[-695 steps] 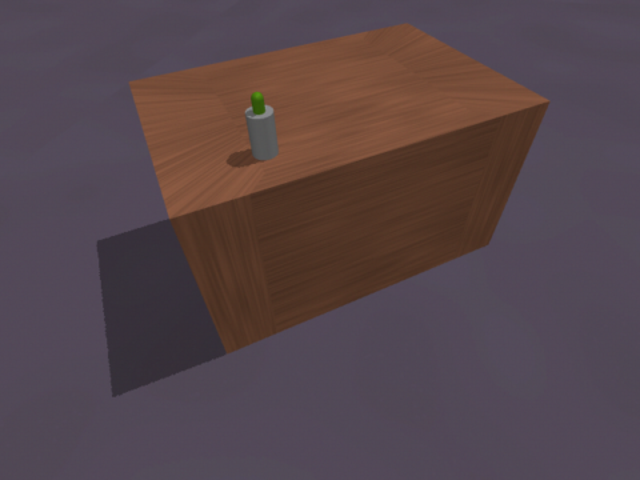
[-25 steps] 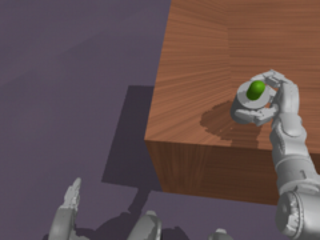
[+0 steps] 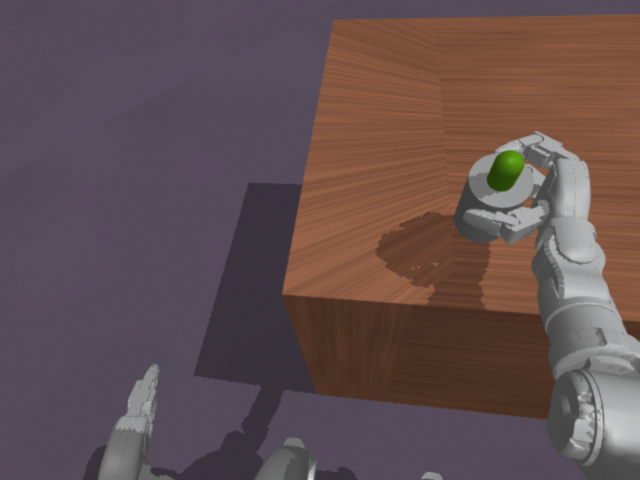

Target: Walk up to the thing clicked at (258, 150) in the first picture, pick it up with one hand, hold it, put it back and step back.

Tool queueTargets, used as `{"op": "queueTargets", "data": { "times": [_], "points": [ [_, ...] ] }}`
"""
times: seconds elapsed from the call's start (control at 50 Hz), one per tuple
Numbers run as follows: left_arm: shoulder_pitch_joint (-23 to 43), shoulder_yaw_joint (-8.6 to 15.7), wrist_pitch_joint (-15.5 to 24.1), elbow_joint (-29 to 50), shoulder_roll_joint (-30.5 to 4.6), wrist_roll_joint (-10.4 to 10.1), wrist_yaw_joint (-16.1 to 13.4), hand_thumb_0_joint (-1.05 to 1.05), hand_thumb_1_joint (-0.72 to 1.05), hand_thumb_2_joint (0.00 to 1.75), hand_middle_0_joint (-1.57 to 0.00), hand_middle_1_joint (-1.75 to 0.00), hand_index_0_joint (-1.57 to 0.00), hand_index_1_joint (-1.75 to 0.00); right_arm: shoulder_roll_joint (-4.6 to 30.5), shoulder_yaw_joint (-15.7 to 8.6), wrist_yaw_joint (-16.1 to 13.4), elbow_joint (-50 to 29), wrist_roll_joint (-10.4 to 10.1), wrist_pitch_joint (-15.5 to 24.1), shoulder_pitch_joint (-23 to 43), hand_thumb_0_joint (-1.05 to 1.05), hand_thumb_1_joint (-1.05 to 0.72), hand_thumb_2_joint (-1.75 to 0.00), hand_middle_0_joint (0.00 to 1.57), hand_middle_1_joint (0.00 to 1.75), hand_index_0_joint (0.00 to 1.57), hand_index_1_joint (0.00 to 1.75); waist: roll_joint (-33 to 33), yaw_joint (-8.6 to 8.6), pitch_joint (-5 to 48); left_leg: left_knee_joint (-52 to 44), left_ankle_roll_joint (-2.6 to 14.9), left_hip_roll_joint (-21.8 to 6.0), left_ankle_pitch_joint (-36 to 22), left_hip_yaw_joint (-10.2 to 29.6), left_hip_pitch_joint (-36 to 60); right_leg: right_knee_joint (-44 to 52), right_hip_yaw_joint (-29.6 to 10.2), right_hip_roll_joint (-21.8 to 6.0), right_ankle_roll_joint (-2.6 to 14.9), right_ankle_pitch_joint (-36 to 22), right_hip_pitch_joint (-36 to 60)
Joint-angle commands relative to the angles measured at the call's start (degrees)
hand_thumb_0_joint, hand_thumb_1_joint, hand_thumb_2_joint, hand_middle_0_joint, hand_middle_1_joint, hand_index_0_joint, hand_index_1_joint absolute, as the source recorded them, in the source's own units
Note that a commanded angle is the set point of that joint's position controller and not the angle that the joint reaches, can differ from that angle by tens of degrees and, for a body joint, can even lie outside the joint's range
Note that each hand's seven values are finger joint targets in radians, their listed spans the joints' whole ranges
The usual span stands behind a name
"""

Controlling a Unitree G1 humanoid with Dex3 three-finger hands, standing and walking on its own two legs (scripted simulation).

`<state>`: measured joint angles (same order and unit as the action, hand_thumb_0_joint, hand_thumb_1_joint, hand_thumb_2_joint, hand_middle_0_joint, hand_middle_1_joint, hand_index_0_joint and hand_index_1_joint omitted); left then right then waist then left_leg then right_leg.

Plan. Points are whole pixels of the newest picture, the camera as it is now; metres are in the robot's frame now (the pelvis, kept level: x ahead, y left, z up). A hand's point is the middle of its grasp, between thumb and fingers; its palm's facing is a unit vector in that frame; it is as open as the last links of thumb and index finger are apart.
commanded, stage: settle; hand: right
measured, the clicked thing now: (493, 193) +0.48 -0.13 +0.07
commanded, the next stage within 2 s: lift in 0.04 s
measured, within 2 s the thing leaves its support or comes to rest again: neither
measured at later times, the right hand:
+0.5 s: hand (515, 176) +0.46 -0.14 +0.11, palm faces +0.10 +1.00 -0.01, open 10.4 cm
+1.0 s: hand (552, 181) +0.40 -0.14 +0.17, palm faces +0.08 +1.00 -0.01, open 10.4 cm
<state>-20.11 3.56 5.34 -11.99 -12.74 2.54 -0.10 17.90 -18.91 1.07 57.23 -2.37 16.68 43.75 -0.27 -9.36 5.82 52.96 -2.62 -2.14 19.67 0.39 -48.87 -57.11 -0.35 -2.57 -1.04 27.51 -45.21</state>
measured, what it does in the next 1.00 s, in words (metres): stands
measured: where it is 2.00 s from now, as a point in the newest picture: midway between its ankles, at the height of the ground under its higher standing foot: outside the picture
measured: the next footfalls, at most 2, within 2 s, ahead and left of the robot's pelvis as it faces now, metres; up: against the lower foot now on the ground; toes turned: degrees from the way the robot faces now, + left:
none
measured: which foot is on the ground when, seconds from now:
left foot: down 0.00-1.00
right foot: down 0.00-1.00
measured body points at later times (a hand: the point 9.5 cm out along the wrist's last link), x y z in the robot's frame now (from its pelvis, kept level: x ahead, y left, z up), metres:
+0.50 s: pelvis +0.01 +0.01 +0.02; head +0.07 +0.00 +0.46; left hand +0.15 +0.27 -0.03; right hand +0.45 -0.19 +0.12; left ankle +0.06 +0.15 -0.68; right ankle +0.00 -0.13 -0.68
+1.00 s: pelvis +0.02 +0.01 +0.04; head +0.03 +0.02 +0.49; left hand +0.18 +0.27 -0.02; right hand +0.39 -0.20 +0.17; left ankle +0.06 +0.15 -0.68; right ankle +0.00 -0.13 -0.68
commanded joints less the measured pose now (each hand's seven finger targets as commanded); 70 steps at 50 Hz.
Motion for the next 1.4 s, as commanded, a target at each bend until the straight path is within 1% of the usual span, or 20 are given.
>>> {"op": "queueTargets", "data": {
  "times": [0.0, 0.04, 0.08, 0.12, 0.16, 0.22, 0.26, 0.32, 0.38, 0.42, 0.44, 0.5, 0.56, 0.7, 0.88, 0.98, 1.16, 1.22, 1.24, 1.38],
  "points": [
    [0.05, 6.35, 3.84, 9.64, -9.87, -0.75, -1.67, 0.00, -0.55, 0.05, -0.05, -0.04, -0.04, -0.05, 9.59, 0.26, 0.60, -16.53, -1.65, 5.84, 32.50, 0.00, 0.03, -1.28, 1.20, 1.41, 1.27, 1.41, -2.41, -0.95, 28.50, -5.22, 2.57, 2.93, -16.67, -2.57, 17.49, 8.46, -0.26, 1.60, 0.63, -21.37, 14.43],
    [0.04, 5.05, 3.96, 7.33, -8.68, -0.95, -1.41, 0.00, -0.55, 0.05, -0.05, -0.05, -0.04, -0.05, 8.74, -0.62, 0.97, -7.50, -1.70, 4.80, 25.84, 0.00, 0.04, -1.30, 1.20, 1.42, 1.26, 1.42, -0.58, -0.49, 23.18, -6.08, 2.40, 3.02, -15.04, -2.79, 15.85, 9.18, -0.29, 1.62, 0.86, -19.66, 12.33],
    [3.08, 4.90, 4.33, 8.99, -8.80, -0.66, -1.44, 0.00, -0.55, 0.05, -0.04, -0.04, -0.04, -0.04, 12.87, -1.08, 1.09, -19.85, -1.30, 6.53, 35.36, 0.00, 0.05, -1.31, 1.20, 1.43, 1.26, 1.43, -5.70, 0.54, 30.68, -5.25, 2.57, 2.52, -17.08, -1.69, 18.09, 8.82, 0.31, 1.64, 0.57, -21.23, 15.04],
    [0.48, 3.17, 4.31, 5.45, -6.48, -0.50, -1.22, 0.00, -0.55, 0.05, -0.05, -0.04, -0.04, -0.05, 9.34, 1.48, 1.47, -16.94, -1.09, 5.83, 34.42, 0.00, 0.05, -1.30, 1.17, 1.42, 1.24, 1.42, -7.21, 0.63, 26.75, -5.93, 2.68, 2.77, -15.67, -1.80, 16.06, 9.15, 0.67, 1.75, 0.41, -20.52, 15.13],
    [-0.67, 3.66, 4.24, 4.37, -7.53, -0.44, -1.23, 0.00, -0.54, 0.04, -0.04, -0.05, -0.05, -0.04, 9.16, 0.44, 1.38, -11.56, -1.30, 4.96, 28.86, 0.00, 0.14, -1.30, 1.20, 1.44, 1.27, 1.44, -5.01, 0.38, 25.46, -6.64, 2.55, 2.89, -15.29, -2.13, 16.88, 9.80, 0.48, 1.86, 0.50, -19.68, 14.41],
    [1.49, 3.27, 4.37, 9.43, -8.38, -0.45, -1.32, 0.00, -0.54, 0.04, -0.04, -0.05, -0.05, -0.04, 14.57, -2.00, 1.41, -20.41, -1.31, 5.52, 31.82, 0.00, 0.12, -1.30, 1.20, 1.44, 1.27, 1.44, -7.13, 1.83, 33.67, -6.71, 2.37, 2.61, -19.28, -1.73, 22.91, 9.70, 1.25, 2.15, 0.24, -23.25, 17.39],
    [-4.44, 3.15, 3.58, 3.85, -6.88, -0.55, -1.12, 0.00, -0.53, 0.04, -0.04, -0.05, -0.05, -0.04, 9.96, 0.10, 1.30, -18.15, -2.03, 4.50, 27.57, 0.00, 0.13, -1.31, 1.21, 1.44, 1.28, 1.44, -6.17, 1.75, 27.89, -7.33, 2.46, 2.63, -18.54, -1.74, 22.28, 10.37, 1.44, 2.54, 0.43, -21.76, 15.49],
    [2.42, 4.46, 4.44, 9.07, -8.88, -1.06, -1.93, 0.00, -0.54, 0.04, -0.04, -0.05, -0.05, -0.04, 12.50, -0.40, 0.27, -28.55, -2.65, 5.09, 32.78, 0.00, 0.10, -1.30, 1.22, 1.44, 1.29, 1.44, -5.55, 2.19, 31.84, -7.89, 2.36, 2.59, -18.18, -1.79, 24.49, 11.55, 1.31, 2.14, 0.52, -21.14, 17.99],
    [-1.75, 5.77, 3.83, 3.81, -9.47, -1.28, -2.37, 0.00, -0.54, 0.04, -0.04, -0.04, -0.05, -0.04, 8.80, 0.13, -0.33, -20.69, -3.31, 3.03, 23.41, 0.00, 0.12, -1.31, 1.23, 1.45, 1.30, 1.45, -1.21, 2.37, 22.59, -10.23, 2.14, 2.80, -14.06, -2.24, 22.85, 13.30, 1.04, 2.24, 1.18, -16.60, 15.19],
    [4.13, 3.16, 4.18, 8.18, -7.08, -1.70, -2.36, 0.00, -0.54, 0.04, -0.04, -0.04, -0.04, -0.04, 9.21, 0.69, -0.49, -29.17, -3.39, 3.56, 26.35, 0.00, 0.13, -1.31, 1.23, 1.45, 1.29, 1.45, -1.05, 3.89, 25.89, -10.99, 1.97, 2.24, -13.48, -1.52, 26.14, 14.26, 1.39, 2.32, 1.38, -15.66, 15.61],
    [5.52, 5.05, 4.38, 8.90, -8.68, -1.83, -2.95, 0.00, -0.54, 0.04, -0.04, -0.04, -0.04, -0.04, 10.26, 0.91, -0.55, -30.46, -3.07, 3.32, 28.24, 0.00, 0.11, -1.30, 1.23, 1.45, 1.29, 1.45, -1.51, 3.49, 27.74, -11.17, 1.88, 2.25, -13.41, -1.58, 26.31, 14.40, 1.50, 2.13, 1.31, -15.73, 17.68],
    [0.84, 3.06, 3.59, 1.92, -6.34, -1.98, -2.93, 0.00, -0.53, 0.04, -0.04, -0.04, -0.05, -0.03, 5.30, 3.83, -0.04, -27.80, -3.68, 1.23, 19.14, 0.00, 0.14, -1.29, 1.21, 1.44, 1.28, 1.44, -1.72, 4.73, 22.24, -12.16, 2.23, 2.35, -13.36, -1.97, 25.64, 16.15, 1.48, 2.21, 0.91, -16.48, 18.79],
    [2.42, 2.85, 3.42, 2.94, -6.06, -2.32, -3.29, 0.00, -0.55, 0.05, -0.04, -0.04, -0.04, -0.04, 6.07, 4.16, 0.24, -35.69, -4.24, -0.30, 19.33, 0.00, 0.14, -1.28, 1.20, 1.42, 1.27, 1.43, -2.02, 6.01, 27.53, -11.94, 2.48, 2.27, -18.94, -2.37, 30.09, 16.97, 1.67, 2.13, 0.41, -22.72, 22.44],
    [3.14, 6.25, 2.09, -4.33, -9.28, -2.73, -4.02, 0.00, -0.54, 0.04, -0.04, -0.04, -0.04, -0.04, 5.84, 3.71, 0.19, -41.53, -5.99, -5.28, 13.05, 0.00, 0.10, -1.30, 1.24, 1.45, 1.30, 1.45, -2.66, 6.22, 17.98, -15.11, 2.36, 2.15, -19.11, -3.05, 29.02, 20.30, 1.66, 1.80, 0.29, -24.52, 24.97],
    [4.84, 1.96, 2.53, -2.62, -5.06, -3.56, -4.72, 0.00, -0.53, 0.03, -0.04, -0.04, -0.05, -0.03, 2.86, 6.54, 1.30, -51.61, -7.68, -8.72, 7.34, 0.00, 0.10, -1.27, 1.22, 1.42, 1.28, 1.42, 0.35, 7.40, 17.24, -17.44, 1.54, 1.21, -21.32, -2.80, 34.07, 22.32, 2.31, 2.55, 0.85, -24.10, 28.90],
    [4.26, 4.94, 2.61, -4.17, -8.31, -3.52, -5.01, 0.00, -0.53, 0.03, -0.04, -0.04, -0.05, -0.03, 4.32, 5.17, 1.12, -54.90, -8.02, -12.20, 3.80, 0.00, 0.10, -1.25, 1.21, 1.40, 1.27, 1.40, -2.38, 7.36, 15.51, -18.30, 1.79, 1.20, -21.66, -3.07, 33.81, 23.57, 2.11, 2.36, 0.42, -25.80, 30.85],
    [9.55, 2.88, 3.11, -4.12, -5.49, -3.99, -4.27, 0.00, -0.53, 0.03, -0.04, -0.04, -0.05, -0.03, 3.58, 4.91, 1.29, -60.20, -8.87, -16.37, 0.80, 0.00, 0.07, -1.27, 1.23, 1.42, 1.29, 1.42, 0.75, 8.76, 11.46, -21.75, 1.19, 1.09, -13.93, -3.38, 35.07, 26.28, 2.00, 2.58, 1.19, -17.16, 29.64],
    [9.63, 5.21, 3.62, -3.25, -8.65, -3.94, -4.78, 0.00, -0.53, 0.03, -0.04, -0.04, -0.05, -0.03, 4.27, 4.35, 1.59, -61.20, -9.13, -17.75, -0.43, 0.00, 0.09, -1.27, 1.22, 1.42, 1.28, 1.42, 1.40, 8.30, 12.83, -21.49, 1.35, 1.52, -15.86, -3.79, 35.38, 26.79, 1.62, 2.19, 0.98, -19.55, 31.74],
    [8.37, 3.01, 3.32, -6.53, -5.87, -3.87, -4.52, 0.00, -0.53, 0.03, -0.04, -0.04, -0.05, -0.03, 4.04, 4.99, 1.70, -64.59, -9.27, -17.77, 1.08, 0.00, 0.09, -1.27, 1.22, 1.42, 1.28, 1.42, 0.00, 9.14, 11.84, -21.88, 1.37, 1.13, -14.41, -3.55, 35.33, 26.90, 1.82, 2.51, 0.98, -18.01, 31.14],
    [9.03, 3.31, 4.32, -7.78, -5.89, -3.84, -4.96, 0.00, -0.53, 0.03, -0.04, -0.04, -0.05, -0.03, 3.51, 4.67, 1.40, -66.71, -9.42, -20.48, -1.86, 0.00, 0.04, -1.26, 1.23, 1.41, 1.29, 1.41, 0.66, 8.63, 11.81, -23.35, 1.21, 0.85, -14.90, -3.32, 36.35, 27.45, 1.93, 2.72, 1.30, -18.25, 32.77]
  ]
}}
